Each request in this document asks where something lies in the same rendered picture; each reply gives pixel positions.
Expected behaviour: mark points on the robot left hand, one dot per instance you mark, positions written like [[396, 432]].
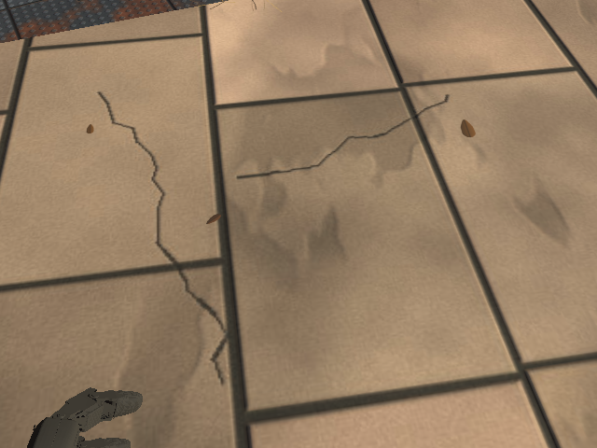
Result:
[[79, 414]]

